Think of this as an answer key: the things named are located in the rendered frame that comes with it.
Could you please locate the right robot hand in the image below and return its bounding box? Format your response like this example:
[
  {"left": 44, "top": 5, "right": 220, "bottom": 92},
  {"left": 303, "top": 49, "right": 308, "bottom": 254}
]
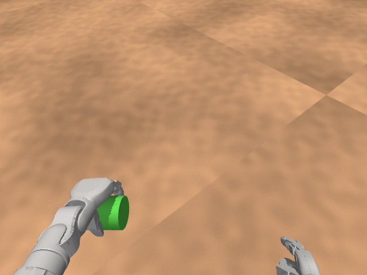
[{"left": 276, "top": 237, "right": 321, "bottom": 275}]

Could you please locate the can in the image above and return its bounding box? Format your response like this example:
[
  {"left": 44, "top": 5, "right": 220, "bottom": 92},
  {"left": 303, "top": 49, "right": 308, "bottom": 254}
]
[{"left": 97, "top": 196, "right": 129, "bottom": 230}]

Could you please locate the left robot arm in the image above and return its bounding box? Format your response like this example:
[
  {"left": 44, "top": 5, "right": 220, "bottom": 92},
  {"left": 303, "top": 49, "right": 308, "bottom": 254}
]
[{"left": 13, "top": 197, "right": 95, "bottom": 275}]

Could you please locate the left robot hand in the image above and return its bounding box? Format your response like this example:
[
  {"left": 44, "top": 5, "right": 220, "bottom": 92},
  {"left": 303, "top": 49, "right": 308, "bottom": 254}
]
[{"left": 70, "top": 178, "right": 124, "bottom": 237}]

